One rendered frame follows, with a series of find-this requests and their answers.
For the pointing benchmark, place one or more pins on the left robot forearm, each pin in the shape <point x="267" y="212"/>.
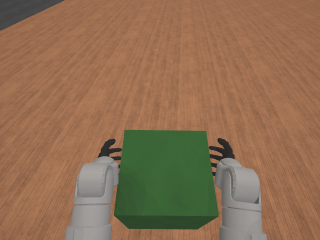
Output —
<point x="93" y="195"/>

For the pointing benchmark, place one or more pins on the carton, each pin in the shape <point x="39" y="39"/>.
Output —
<point x="165" y="180"/>

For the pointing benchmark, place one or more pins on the right robot forearm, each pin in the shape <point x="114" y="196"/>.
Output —
<point x="241" y="199"/>

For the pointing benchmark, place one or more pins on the robot right hand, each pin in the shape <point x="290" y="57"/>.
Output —
<point x="226" y="152"/>

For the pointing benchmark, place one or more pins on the robot left hand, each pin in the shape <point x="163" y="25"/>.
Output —
<point x="105" y="151"/>

